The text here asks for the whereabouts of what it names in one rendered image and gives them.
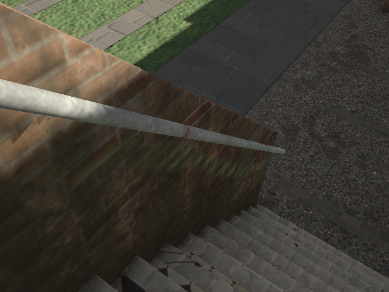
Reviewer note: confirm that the stairs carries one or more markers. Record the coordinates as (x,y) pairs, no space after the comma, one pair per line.
(255,251)

